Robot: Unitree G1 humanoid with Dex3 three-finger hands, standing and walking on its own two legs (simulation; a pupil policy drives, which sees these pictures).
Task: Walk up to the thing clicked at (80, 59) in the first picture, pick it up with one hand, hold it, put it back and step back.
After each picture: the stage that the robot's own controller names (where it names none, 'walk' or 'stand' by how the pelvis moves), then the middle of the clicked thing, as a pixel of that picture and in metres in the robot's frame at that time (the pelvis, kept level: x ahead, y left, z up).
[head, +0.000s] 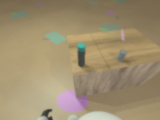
stand; (81, 56) +0.57 +0.12 -0.03
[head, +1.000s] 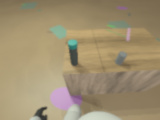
rise first; (73, 54) +0.52 +0.19 +0.01
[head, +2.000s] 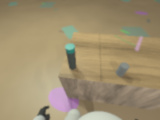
stand; (71, 58) +0.49 +0.20 +0.00
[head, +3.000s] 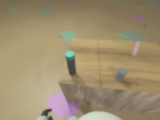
stand; (71, 64) +0.47 +0.19 -0.03
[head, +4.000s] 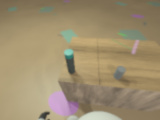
stand; (70, 62) +0.48 +0.21 -0.03
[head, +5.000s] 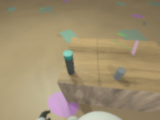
stand; (69, 63) +0.46 +0.21 -0.03
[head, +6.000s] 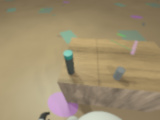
rise first; (69, 63) +0.47 +0.21 -0.03
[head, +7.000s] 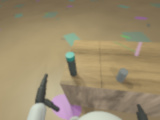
rise first; (71, 65) +0.46 +0.21 -0.03
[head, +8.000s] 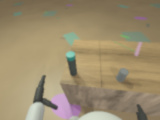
go down; (72, 64) +0.46 +0.21 -0.03
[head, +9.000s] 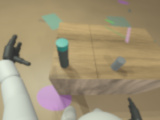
go down; (63, 55) +0.46 +0.19 +0.03
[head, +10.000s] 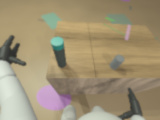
approach; (60, 54) +0.46 +0.20 +0.04
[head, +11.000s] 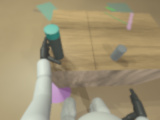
close in; (56, 45) +0.49 +0.21 +0.07
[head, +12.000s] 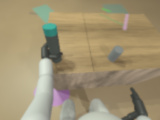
lift; (53, 46) +0.49 +0.21 +0.07
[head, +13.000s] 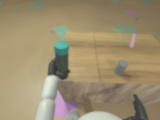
lift; (62, 62) +0.35 +0.19 +0.13
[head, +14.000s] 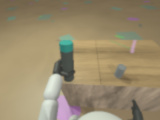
hold; (67, 62) +0.33 +0.16 +0.17
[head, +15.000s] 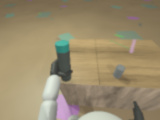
hold; (64, 62) +0.33 +0.18 +0.16
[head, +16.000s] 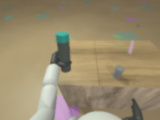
crouch; (64, 54) +0.39 +0.18 +0.19
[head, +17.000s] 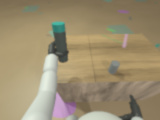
lower; (61, 44) +0.47 +0.19 +0.18
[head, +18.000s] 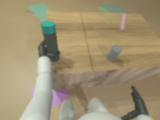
lower; (51, 44) +0.50 +0.21 +0.07
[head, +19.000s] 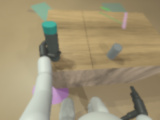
lower; (52, 44) +0.50 +0.21 +0.08
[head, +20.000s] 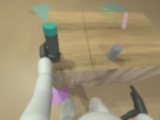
lower; (53, 45) +0.49 +0.21 +0.07
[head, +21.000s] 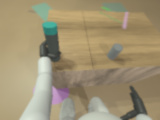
lower; (53, 44) +0.50 +0.21 +0.08
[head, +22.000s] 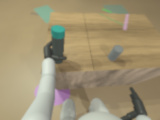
open; (58, 47) +0.48 +0.18 +0.07
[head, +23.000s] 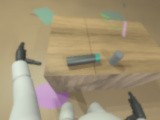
sink last; (83, 59) +0.47 +0.02 -0.04
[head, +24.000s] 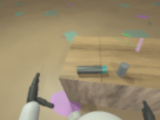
stand; (91, 69) +0.47 +0.04 -0.06
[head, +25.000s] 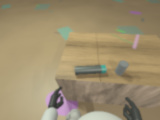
stand; (89, 69) +0.45 +0.03 -0.05
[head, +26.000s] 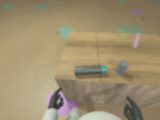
stand; (90, 70) +0.44 +0.03 -0.05
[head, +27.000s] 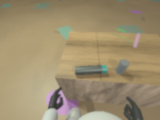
stand; (90, 69) +0.44 +0.03 -0.05
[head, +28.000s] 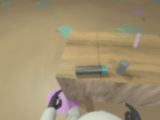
stand; (90, 69) +0.44 +0.02 -0.06
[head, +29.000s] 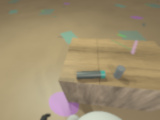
stand; (90, 74) +0.44 +0.03 -0.12
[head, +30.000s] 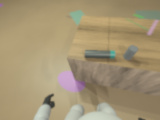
walk; (99, 54) +0.56 -0.03 -0.09
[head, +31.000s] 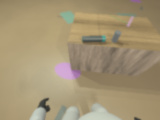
walk; (93, 38) +0.82 +0.00 -0.10
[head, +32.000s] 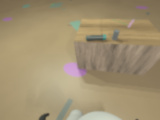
stand; (95, 37) +0.98 +0.03 -0.11
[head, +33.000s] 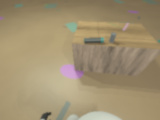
stand; (93, 40) +0.97 +0.01 -0.12
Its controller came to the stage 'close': yes
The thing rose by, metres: 0.20
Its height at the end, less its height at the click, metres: -0.09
